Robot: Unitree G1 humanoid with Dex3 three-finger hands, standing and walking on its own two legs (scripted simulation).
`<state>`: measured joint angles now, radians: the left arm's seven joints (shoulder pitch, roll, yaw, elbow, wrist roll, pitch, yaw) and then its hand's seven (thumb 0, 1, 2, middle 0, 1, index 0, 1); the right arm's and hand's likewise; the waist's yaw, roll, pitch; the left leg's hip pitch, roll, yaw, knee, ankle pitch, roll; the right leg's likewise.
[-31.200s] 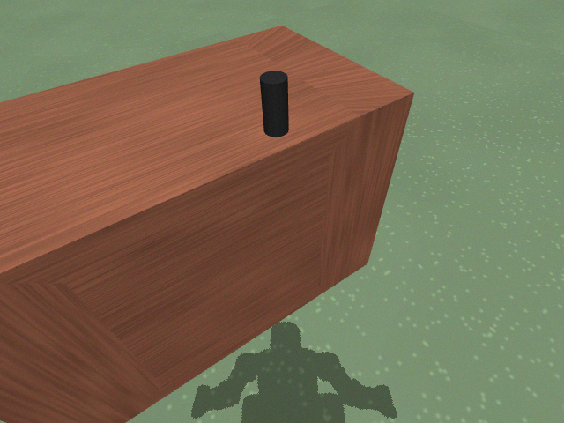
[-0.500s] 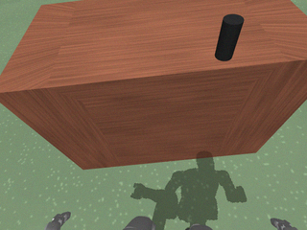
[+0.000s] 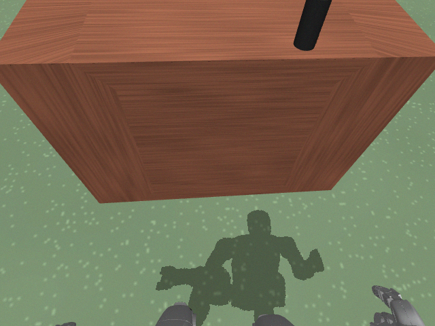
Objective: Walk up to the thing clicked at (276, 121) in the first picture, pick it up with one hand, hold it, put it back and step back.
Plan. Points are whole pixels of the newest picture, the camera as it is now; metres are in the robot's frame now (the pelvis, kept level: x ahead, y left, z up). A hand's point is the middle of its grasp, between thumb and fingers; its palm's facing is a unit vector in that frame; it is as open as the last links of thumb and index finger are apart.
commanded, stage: step back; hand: right
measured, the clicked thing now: (311, 21) +0.79 -0.18 +0.10
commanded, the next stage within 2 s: stand in 1.90 s
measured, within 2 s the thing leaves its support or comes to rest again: neither
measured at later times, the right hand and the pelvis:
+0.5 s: hand out of the picture -0.06 -0.28 -0.15, palm faces -0.16 +0.91 -0.39, open 7.4 cm; pelvis -0.15 -0.03 +0.00, yaw +5 degrees
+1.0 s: hand out of the picture -0.19 -0.35 -0.16, palm faces -0.12 +0.92 -0.37, open 7.4 cm; pelvis -0.28 -0.08 +0.00, yaw +4 degrees
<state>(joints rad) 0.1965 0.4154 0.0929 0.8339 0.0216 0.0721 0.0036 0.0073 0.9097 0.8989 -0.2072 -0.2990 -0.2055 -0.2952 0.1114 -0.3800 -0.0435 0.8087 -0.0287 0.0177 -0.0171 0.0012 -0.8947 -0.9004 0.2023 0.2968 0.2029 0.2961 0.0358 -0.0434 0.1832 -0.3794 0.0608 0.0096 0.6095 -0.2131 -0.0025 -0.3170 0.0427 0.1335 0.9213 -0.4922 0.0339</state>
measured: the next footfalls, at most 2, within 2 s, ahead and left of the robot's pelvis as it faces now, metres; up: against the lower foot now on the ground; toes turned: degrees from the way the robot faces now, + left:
right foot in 0.06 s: -0.02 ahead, -0.15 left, +0.00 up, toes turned +3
left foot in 0.40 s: -0.11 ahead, +0.09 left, +0.00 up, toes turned +3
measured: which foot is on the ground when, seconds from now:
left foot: down 0.00-0.10, up 0.12-0.38, down 0.40-0.76, up 0.78-1.00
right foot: up 0.00-0.04, down 0.06-0.42, up 0.44-0.72, down 0.74-1.00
